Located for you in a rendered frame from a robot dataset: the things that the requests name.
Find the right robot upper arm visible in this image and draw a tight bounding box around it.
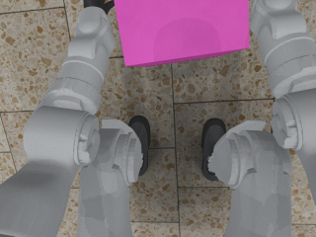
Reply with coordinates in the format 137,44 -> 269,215
271,88 -> 316,205

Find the left robot upper arm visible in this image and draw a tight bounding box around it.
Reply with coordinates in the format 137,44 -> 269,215
0,106 -> 101,237

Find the robot right foot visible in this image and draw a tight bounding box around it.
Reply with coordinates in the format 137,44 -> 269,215
200,118 -> 226,181

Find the carton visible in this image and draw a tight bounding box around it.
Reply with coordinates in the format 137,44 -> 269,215
114,0 -> 250,67

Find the left robot forearm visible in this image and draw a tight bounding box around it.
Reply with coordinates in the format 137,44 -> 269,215
23,6 -> 116,153

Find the left robot thigh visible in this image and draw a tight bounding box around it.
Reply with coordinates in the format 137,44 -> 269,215
76,128 -> 141,237

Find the right robot forearm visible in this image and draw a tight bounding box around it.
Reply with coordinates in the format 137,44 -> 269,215
249,0 -> 316,99

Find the robot left hand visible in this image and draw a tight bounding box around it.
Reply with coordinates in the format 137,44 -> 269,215
83,0 -> 115,15

